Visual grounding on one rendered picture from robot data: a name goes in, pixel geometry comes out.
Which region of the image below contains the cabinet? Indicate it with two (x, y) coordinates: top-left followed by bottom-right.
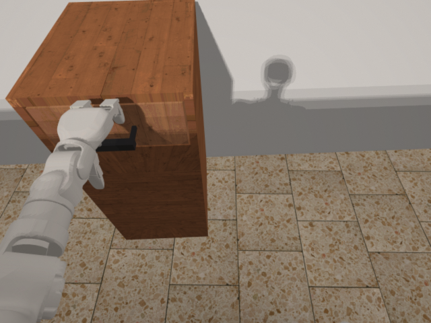
(5, 0), (208, 240)

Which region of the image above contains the drawer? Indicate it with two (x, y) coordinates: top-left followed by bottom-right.
(26, 101), (189, 146)

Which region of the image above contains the robot left forearm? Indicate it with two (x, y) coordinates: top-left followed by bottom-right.
(0, 139), (96, 258)

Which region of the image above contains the left robot hand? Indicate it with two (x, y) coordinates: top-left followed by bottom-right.
(57, 99), (125, 189)

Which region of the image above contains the left robot upper arm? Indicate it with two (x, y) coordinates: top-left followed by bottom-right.
(0, 252), (67, 323)

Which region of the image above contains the handle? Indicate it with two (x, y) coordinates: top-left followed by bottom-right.
(96, 126), (137, 152)

